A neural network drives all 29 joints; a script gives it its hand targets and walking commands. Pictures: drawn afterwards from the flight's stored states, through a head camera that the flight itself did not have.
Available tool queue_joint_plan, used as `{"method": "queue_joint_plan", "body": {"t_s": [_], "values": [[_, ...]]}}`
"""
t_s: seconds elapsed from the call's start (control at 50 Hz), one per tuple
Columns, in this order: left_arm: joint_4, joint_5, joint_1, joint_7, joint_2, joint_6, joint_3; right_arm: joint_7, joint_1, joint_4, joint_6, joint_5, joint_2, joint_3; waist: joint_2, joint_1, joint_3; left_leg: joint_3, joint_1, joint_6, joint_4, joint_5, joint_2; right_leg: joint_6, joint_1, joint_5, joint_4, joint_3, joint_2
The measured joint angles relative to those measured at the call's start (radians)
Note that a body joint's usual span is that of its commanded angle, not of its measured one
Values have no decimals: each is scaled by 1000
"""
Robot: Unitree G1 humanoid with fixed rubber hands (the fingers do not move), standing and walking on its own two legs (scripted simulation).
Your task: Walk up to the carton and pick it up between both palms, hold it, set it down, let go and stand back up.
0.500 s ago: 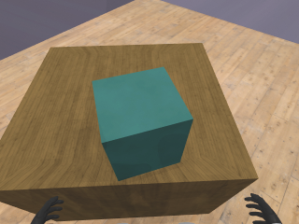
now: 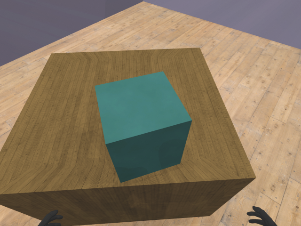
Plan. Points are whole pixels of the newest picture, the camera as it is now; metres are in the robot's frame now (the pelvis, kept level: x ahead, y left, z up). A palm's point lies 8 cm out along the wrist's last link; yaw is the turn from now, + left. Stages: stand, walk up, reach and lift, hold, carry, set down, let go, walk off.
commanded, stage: stand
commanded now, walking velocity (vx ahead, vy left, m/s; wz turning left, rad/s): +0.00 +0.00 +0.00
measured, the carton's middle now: (141, 128) +0.39 +0.04 +0.00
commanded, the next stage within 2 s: walk up in 1.48 s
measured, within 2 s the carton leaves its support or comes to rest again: neither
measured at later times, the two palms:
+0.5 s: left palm out of the picture +0.09 +0.32 -0.09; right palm out of the picture +0.09 -0.30 -0.09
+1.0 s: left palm out of the picture +0.09 +0.31 -0.09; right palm out of the picture +0.10 -0.31 -0.09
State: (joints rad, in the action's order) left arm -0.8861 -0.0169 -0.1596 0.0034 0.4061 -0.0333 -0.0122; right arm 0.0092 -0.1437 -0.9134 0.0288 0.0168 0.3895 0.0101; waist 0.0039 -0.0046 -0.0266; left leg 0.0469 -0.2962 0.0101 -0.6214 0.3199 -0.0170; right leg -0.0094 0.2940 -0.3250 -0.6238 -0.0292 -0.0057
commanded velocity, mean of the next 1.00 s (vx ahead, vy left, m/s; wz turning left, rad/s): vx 0.00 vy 0.00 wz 0.00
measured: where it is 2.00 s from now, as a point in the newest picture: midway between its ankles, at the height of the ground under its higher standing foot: outside the picture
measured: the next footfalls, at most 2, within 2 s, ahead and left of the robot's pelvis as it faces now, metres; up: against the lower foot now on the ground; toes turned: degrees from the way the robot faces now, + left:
none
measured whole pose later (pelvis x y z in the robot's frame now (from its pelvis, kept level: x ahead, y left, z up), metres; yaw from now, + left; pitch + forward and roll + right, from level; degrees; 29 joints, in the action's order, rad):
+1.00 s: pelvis +0.00 +0.00 +0.02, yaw -1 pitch -1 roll +0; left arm -1.10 -0.01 -0.09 0.00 0.40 -0.02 -0.02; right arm 0.01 -0.06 -1.10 0.02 0.00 0.39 -0.01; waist 0.00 0.01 -0.03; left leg 0.06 -0.14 0.01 -0.35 0.19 -0.01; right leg -0.02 0.14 -0.19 -0.35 -0.04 -0.01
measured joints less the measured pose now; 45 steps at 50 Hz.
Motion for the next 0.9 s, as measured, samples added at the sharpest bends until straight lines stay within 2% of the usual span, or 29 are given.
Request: {"method": "queue_joint_plan", "body": {"t_s": [0.44, 0.9], "values": [[-147, 7, 40, -7, -2, 16, -7, 1, 47, -131, 4, -5, -7, -13, -9, 6, -8, 17, 111, 7, 194, -101, 9, -15, -109, 110, 202, -15, -8], [-204, 8, 60, -4, -10, 16, -9, -1, 73, -190, -5, -12, 2, -14, -11, 14, -5, 19, 157, -1, 265, -127, 6, -10, -150, 132, 263, -16, -4]]}}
